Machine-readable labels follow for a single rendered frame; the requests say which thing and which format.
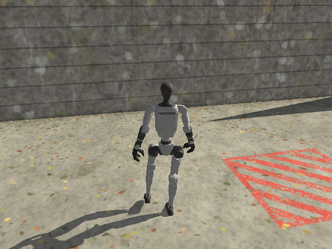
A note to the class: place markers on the right robot hand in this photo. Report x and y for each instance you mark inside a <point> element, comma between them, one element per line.
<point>186,145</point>

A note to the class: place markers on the robot torso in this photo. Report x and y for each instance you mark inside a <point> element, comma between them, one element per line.
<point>166,119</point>

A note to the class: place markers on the robot right upper arm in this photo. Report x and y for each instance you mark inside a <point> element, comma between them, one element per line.
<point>185,118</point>

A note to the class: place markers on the left robot hand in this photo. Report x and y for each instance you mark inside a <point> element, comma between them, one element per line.
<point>135,154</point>

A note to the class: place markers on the robot right thigh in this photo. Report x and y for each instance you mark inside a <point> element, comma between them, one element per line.
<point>175,163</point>

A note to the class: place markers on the left robot forearm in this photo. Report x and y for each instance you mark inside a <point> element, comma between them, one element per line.
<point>139,139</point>

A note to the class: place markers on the right robot forearm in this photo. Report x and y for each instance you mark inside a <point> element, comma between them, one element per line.
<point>190,136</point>

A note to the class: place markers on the robot left upper arm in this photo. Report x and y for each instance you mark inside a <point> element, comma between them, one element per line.
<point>147,117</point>

